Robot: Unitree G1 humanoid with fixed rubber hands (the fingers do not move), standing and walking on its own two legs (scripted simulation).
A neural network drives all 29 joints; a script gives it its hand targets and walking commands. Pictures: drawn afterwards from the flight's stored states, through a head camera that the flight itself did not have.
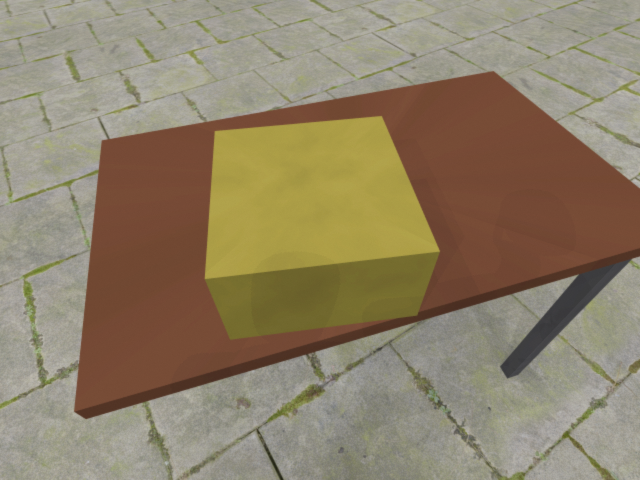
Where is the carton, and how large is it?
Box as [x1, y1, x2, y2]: [205, 116, 439, 339]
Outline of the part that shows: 381,116 215,131 205,280 230,339 417,314 439,250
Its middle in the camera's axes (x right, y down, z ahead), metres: -0.01 -0.03 +0.62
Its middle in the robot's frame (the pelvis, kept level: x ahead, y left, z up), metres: +0.49 +0.04 +0.02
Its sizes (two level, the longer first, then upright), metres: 0.297 0.281 0.156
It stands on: a table, 0.71 m high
